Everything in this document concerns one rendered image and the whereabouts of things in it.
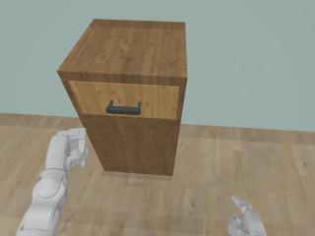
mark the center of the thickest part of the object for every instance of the robot left forearm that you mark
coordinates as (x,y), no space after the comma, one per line
(48,196)

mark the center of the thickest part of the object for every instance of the right robot hand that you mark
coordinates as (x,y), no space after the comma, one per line
(248,225)

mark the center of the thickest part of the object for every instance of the left robot hand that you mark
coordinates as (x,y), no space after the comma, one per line
(60,148)

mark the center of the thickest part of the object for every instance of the cabinet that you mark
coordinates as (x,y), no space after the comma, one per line
(131,52)

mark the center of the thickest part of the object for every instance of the handle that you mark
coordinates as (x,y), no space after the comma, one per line
(124,110)

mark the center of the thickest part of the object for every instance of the drawer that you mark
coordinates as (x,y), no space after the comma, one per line
(156,101)

